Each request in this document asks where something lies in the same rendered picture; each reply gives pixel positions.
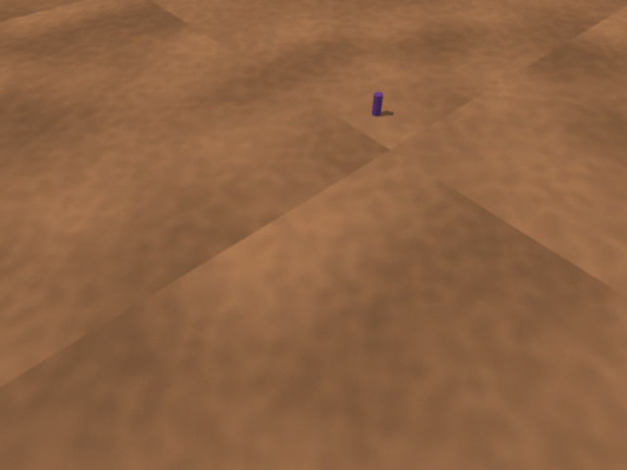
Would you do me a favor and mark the can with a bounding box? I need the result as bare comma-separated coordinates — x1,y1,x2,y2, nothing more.
372,92,383,117

